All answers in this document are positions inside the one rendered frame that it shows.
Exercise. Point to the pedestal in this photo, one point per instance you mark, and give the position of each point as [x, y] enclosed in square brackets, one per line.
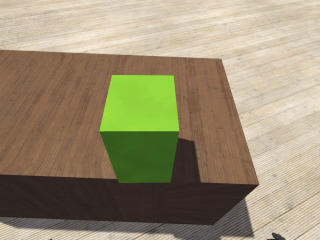
[53, 161]

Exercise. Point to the carton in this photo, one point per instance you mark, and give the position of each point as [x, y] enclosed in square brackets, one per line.
[140, 127]

